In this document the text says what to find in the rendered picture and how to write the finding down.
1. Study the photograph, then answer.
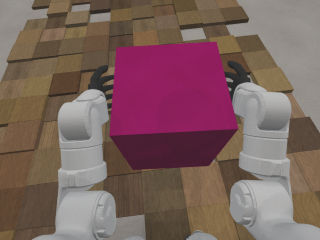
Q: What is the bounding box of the robot right forearm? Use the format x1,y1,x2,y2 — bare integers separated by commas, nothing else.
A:
232,82,294,214

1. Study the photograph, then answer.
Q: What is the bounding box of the right robot hand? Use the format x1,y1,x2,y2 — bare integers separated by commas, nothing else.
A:
224,60,251,102

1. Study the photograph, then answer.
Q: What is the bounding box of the right robot shin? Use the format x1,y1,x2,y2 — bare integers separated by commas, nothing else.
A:
191,230,203,236

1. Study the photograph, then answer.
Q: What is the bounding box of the robot right upper arm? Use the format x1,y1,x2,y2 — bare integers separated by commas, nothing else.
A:
229,180,320,240

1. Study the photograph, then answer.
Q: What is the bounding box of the robot left forearm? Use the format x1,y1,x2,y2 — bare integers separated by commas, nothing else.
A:
55,89,109,229

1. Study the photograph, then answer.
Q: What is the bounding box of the carton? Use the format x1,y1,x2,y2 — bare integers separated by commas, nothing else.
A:
109,41,238,170

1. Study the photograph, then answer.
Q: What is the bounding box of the robot left upper arm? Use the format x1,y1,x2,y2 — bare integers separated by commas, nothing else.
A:
32,190,117,240

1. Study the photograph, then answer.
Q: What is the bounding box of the left robot hand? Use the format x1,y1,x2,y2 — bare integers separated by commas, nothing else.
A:
88,65,114,109

